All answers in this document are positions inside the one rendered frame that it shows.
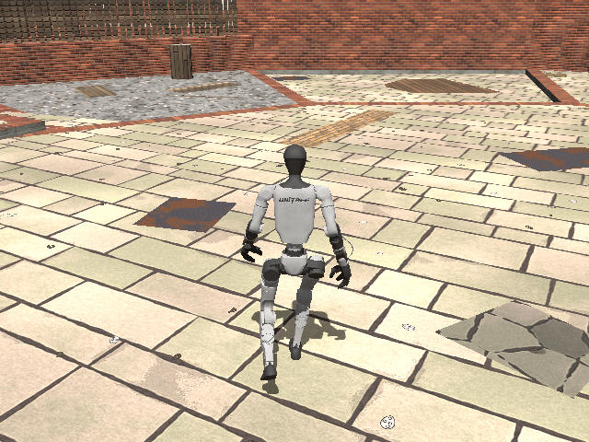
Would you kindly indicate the right robot foot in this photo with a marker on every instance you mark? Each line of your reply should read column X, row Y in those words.
column 295, row 352

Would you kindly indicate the robot left upper arm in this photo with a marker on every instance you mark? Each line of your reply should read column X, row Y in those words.
column 260, row 208

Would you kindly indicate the robot left hand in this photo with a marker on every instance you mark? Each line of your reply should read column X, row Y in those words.
column 254, row 249

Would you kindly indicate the left robot forearm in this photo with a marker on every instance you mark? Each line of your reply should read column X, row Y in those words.
column 249, row 237

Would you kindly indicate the robot left thigh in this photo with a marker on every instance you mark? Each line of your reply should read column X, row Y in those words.
column 270, row 274

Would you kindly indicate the robot right upper arm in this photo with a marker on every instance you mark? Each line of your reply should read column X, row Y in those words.
column 328, row 210

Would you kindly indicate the robot right hand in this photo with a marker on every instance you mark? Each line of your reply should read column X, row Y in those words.
column 345, row 274

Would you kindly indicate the right robot forearm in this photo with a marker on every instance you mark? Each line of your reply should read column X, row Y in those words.
column 339, row 249

